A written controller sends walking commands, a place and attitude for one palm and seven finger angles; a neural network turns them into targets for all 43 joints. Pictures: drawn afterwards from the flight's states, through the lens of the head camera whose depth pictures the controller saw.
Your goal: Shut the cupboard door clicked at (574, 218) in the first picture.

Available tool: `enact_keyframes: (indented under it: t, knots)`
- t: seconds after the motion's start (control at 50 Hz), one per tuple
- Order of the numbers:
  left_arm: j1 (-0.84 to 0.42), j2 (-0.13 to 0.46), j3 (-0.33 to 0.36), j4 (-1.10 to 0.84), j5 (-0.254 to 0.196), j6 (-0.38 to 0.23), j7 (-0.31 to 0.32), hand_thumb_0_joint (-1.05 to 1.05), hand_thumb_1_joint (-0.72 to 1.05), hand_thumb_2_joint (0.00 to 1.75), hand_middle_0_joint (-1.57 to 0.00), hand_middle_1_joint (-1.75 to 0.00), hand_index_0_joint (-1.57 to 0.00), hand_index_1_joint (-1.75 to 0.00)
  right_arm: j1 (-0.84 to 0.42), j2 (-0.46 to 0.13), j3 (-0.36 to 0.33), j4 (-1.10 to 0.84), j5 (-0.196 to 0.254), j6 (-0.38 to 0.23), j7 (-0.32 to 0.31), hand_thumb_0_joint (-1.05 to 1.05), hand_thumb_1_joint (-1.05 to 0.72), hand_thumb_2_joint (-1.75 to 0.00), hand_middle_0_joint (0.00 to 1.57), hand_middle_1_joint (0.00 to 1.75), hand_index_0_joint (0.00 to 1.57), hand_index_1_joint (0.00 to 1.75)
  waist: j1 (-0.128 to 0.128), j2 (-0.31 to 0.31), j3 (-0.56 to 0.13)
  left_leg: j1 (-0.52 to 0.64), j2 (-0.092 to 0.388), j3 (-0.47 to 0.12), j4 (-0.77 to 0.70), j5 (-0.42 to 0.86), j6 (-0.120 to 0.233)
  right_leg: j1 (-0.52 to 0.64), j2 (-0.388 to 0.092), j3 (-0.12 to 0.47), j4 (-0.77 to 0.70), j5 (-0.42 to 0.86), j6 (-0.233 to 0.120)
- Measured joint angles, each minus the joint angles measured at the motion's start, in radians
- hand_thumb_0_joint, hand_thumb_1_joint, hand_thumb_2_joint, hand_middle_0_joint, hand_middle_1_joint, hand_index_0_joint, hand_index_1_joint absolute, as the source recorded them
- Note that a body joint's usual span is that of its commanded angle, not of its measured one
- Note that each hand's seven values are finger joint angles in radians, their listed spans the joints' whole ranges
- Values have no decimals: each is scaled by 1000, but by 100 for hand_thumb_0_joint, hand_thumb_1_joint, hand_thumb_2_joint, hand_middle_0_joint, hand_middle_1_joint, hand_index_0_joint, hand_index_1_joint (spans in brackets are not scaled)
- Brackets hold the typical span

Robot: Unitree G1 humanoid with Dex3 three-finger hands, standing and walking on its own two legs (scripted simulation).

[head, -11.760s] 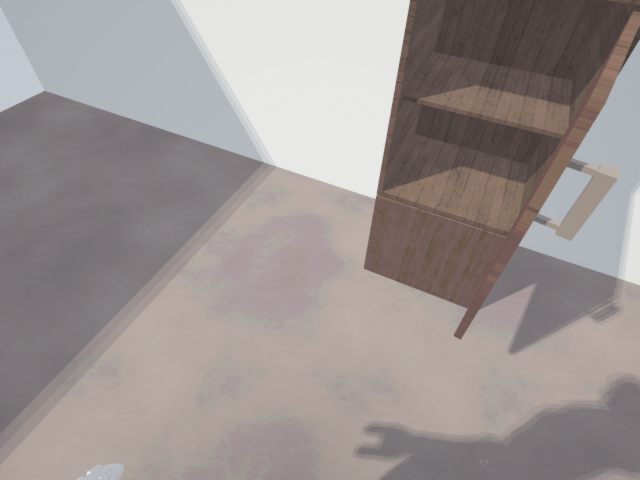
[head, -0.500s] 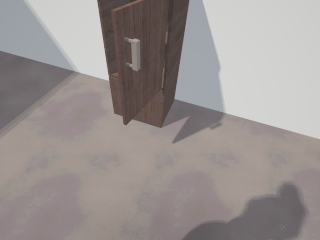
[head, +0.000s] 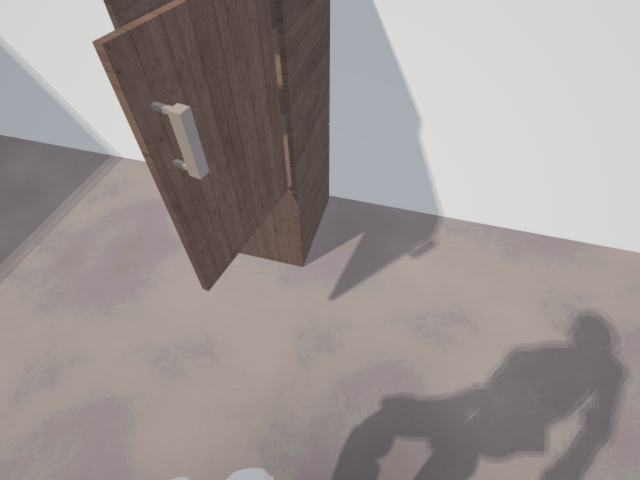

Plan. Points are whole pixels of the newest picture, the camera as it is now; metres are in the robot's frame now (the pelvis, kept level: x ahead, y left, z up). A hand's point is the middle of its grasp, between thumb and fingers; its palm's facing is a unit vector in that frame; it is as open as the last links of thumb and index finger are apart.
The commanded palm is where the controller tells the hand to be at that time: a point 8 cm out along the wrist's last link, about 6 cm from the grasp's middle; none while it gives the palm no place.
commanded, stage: take the last steps up to it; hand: left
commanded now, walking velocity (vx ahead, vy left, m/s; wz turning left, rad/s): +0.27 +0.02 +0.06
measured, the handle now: (179, 140) +0.61 +0.25 +0.09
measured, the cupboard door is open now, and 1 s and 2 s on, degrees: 80 80 80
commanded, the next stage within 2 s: come to a stop and stand still in 0.28 s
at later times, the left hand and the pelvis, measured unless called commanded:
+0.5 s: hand out of the picture +0.13 +0.22 -0.17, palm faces +0.08 -0.99 -0.15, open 7.4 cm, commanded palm none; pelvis +0.15 +0.05 +0.01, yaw +0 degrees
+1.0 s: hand (187, 441) +0.20 +0.21 -0.15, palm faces +0.07 -0.97 -0.25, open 7.4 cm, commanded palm none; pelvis +0.14 +0.02 +0.01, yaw +0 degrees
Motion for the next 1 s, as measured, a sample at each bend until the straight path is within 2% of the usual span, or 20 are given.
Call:
enact_keyframes:
  t: [0.06,0.12,0.2,0.26,0.28,0.34,0.4,0.44,0.5,0.56,0.64,0.68,0.7,0.74,0.78,0.82,0.86,0.92,1.0]
  knots:
    - [49,18,3,25,9,1,5,-2,96,90,-20,-29,-20,-30,-61,-17,-7,-48,-6,-1,3,1,-91,-90,20,30,19,30,10,-5,-30,-76,23,16,-114,44,-19,56,9,-6,-73,8,0]
    - [96,25,-4,54,14,5,-2,-2,95,90,-20,-29,-20,-30,-117,-28,-9,-83,-5,-3,11,0,-91,-90,20,30,19,30,24,-8,-48,-86,31,33,-275,76,-32,105,14,-8,-118,1,8]
    - [150,22,-10,86,17,7,-10,-1,93,90,-20,-29,-20,-30,-176,-31,-4,-105,-2,-13,20,0,-91,-90,20,30,19,30,58,-18,-51,-32,20,50,-473,82,-35,158,12,-8,-126,-35,28]
    - [192,17,-12,107,13,15,-12,0,92,90,-20,-29,-20,-30,-201,-28,5,-111,0,-27,22,0,-91,-90,20,30,19,30,78,-27,-50,57,0,73,-617,116,-33,186,-1,-9,-84,-92,55]
    - [209,14,-13,112,11,20,-12,0,92,90,-20,-29,-20,-30,-205,-28,9,-114,0,-36,21,0,-91,-90,20,30,19,30,82,-28,-52,91,-8,79,-664,149,-19,183,-9,-5,-45,-122,65]
    - [223,12,-16,129,9,48,-11,0,92,90,-20,-29,-20,-30,-216,-5,21,-116,-6,-51,11,0,-91,-90,20,30,19,30,87,-58,-37,119,-31,113,-626,107,35,87,-39,52,235,-262,60]
    - [209,7,-16,132,14,62,-15,0,91,90,-19,-29,-20,-30,-196,9,12,-121,7,-57,-11,-1,-93,-90,20,30,20,30,72,-57,-32,174,-42,129,-679,94,42,-38,-49,81,473,-248,61]
    - [189,7,-14,122,15,63,-14,1,91,90,-19,-29,-20,-30,-183,1,8,-118,8,-59,-24,-3,-96,-90,21,30,20,30,63,-62,-30,211,-56,137,-737,112,43,-95,-64,94,501,-182,75]
    - [150,10,-16,97,9,67,-2,1,91,90,-19,-29,-20,-30,-160,-6,21,-89,9,-47,-32,-3,-96,-90,21,30,20,30,58,-69,-26,249,-71,134,-795,129,43,-122,-74,112,417,-113,98]
    - [110,14,-19,73,7,78,7,0,91,90,-19,-29,-19,-30,-144,-1,27,-56,8,-21,-34,-2,-95,-90,20,30,20,30,52,-70,-17,265,-70,125,-798,119,34,-98,-72,114,294,-106,108]
    - [72,25,-18,48,10,89,13,0,92,90,-19,-29,-20,-30,-134,13,17,-35,5,10,-31,-1,-94,-90,20,30,20,30,42,-60,2,263,-57,124,-750,82,11,-39,-59,98,151,-88,102]
    - [66,33,-17,34,11,81,12,0,92,90,-19,-29,-20,-30,-128,16,9,-34,7,22,-27,0,-93,-90,20,30,20,30,40,-58,7,248,-52,131,-699,51,-5,5,-58,91,55,19,87]
    - [61,32,-16,31,14,76,14,0,92,90,-19,-29,-20,-30,-128,12,3,-36,10,28,-24,0,-93,-90,20,30,20,30,39,-45,10,232,-42,130,-665,32,-13,6,-50,88,52,-1,65]
    - [43,20,-19,26,14,70,13,0,92,90,-19,-29,-20,-30,-134,-2,-7,-44,15,45,-22,0,-92,-90,20,30,20,30,28,-11,22,176,-46,84,-538,-91,-23,-5,-41,75,76,-48,40]
    - [28,9,-21,16,15,68,15,0,92,90,-20,-29,-20,-30,-144,-15,-13,-50,16,64,-23,0,-92,-90,20,30,20,30,29,2,29,110,-77,32,-360,-179,-27,-11,-45,72,70,-50,31]
    - [14,-1,-21,4,15,71,19,0,91,90,-20,-29,-20,-30,-155,-27,-17,-56,15,72,-21,0,-92,-90,20,30,20,30,34,9,35,59,-97,1,-216,-179,-35,-12,-49,73,48,-28,32]
    - [6,-6,-20,-7,16,74,21,0,91,90,-20,-29,-20,-30,-165,-37,-19,-64,13,78,-15,0,-91,-90,20,30,20,30,38,11,33,34,-104,-15,-150,-151,-44,-14,-52,75,25,-5,32]
    - [2,-4,-16,-20,20,77,20,0,91,90,-20,-29,-20,-30,-173,-44,-17,-77,10,77,-6,0,-91,-90,20,30,19,30,47,-1,23,45,-98,-20,-188,-122,-53,-19,-60,77,-6,25,37]
    - [11,11,-10,-24,27,80,14,0,91,90,-20,-29,-20,-30,-174,-45,-9,-92,11,62,2,0,-91,-90,20,30,19,30,64,-29,0,120,-80,-11,-387,-116,-46,-30,-67,82,-34,60,47]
